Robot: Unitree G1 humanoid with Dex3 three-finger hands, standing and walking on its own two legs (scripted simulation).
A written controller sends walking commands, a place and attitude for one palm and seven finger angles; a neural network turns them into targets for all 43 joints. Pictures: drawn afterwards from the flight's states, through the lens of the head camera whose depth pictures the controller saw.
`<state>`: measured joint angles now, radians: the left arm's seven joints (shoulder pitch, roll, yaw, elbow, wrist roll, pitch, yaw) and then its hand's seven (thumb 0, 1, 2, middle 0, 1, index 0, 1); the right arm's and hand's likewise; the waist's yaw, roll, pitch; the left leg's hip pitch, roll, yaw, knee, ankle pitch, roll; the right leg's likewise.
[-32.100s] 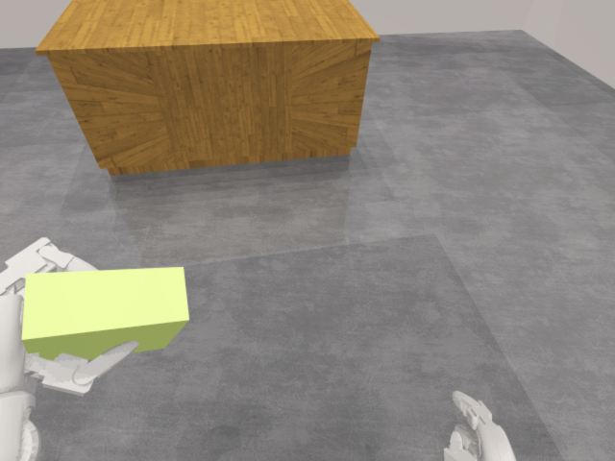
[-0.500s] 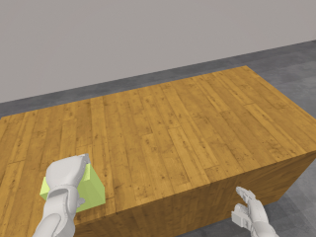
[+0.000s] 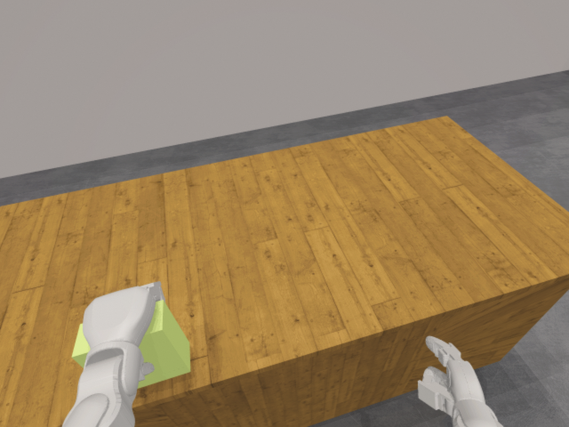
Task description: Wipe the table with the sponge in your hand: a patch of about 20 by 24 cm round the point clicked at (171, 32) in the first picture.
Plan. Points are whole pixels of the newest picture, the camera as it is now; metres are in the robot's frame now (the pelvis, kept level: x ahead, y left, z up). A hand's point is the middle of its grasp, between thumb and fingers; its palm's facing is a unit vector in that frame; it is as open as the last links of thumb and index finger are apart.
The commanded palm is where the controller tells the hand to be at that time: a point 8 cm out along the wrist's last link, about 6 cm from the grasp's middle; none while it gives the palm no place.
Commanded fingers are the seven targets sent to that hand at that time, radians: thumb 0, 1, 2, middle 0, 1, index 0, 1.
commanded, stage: lower the sponge onto the table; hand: left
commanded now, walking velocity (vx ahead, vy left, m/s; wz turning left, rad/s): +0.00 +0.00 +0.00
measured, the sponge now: (143, 355) +0.21 +0.27 -0.04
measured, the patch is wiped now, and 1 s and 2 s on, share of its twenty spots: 0.00 0.10 0.35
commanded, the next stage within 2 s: wipe forward along the first lane in 1.02 s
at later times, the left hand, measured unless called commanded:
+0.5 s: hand (145, 346) +0.21 +0.26 -0.01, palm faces -0.08 -0.10 -0.99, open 9.5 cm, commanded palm +0.19 +0.26 +0.05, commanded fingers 0.00 0.10 1.30 -1.20 -1.60 -1.20 -1.60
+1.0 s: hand (146, 348) +0.21 +0.26 -0.02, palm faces -0.10 -0.07 -0.99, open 9.5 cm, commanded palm +0.19 +0.25 +0.03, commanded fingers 0.00 0.10 1.30 -1.20 -1.60 -1.20 -1.60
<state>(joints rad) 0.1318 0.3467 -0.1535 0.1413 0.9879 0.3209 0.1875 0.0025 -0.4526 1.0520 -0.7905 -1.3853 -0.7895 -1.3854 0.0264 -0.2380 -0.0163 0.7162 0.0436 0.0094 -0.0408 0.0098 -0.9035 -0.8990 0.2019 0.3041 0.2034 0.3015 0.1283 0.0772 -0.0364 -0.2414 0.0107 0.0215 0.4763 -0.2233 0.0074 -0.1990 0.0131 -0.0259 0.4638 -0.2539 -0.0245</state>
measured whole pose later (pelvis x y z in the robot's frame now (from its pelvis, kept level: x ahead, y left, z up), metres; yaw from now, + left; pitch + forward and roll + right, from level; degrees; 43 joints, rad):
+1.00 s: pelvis -0.01 -0.01 -0.01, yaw +0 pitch +2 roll +0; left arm 0.08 0.31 -0.15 0.33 1.02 0.29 0.30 0.00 -0.45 1.05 -0.79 -1.39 -0.79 -1.39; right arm 0.08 -0.24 -0.04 0.73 0.05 0.02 -0.04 0.01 -0.90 -0.90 0.20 0.30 0.20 0.30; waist 0.11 0.07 -0.07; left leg -0.35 0.02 0.01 0.56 -0.24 0.00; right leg -0.31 0.02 -0.03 0.56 -0.28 -0.03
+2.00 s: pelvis -0.03 -0.03 -0.03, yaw +0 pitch +11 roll -1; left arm -0.38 0.46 0.00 0.86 1.02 0.14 0.32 0.01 -0.61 1.20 -0.85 -1.35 -0.84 -1.37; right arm 0.21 -0.28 -0.05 0.76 0.07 0.05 -0.07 0.01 -0.90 -0.90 0.20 0.30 0.20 0.30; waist 0.02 0.07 -0.13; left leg -0.67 0.04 -0.03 0.76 -0.29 0.01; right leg -0.62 0.05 -0.06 0.75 -0.32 -0.06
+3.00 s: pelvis -0.03 +0.03 -0.04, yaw -1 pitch +17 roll -3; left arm -0.67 0.54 -0.04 1.09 1.06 0.16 0.33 0.01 -0.60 1.19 -0.84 -1.37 -0.84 -1.39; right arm 0.26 -0.25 -0.04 0.74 0.06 0.06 -0.03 0.00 -0.90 -0.90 0.20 0.30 0.21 0.30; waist -0.02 0.05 -0.16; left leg -0.82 0.00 -0.03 0.83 -0.31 0.04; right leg -0.74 0.03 -0.03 0.75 -0.31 0.00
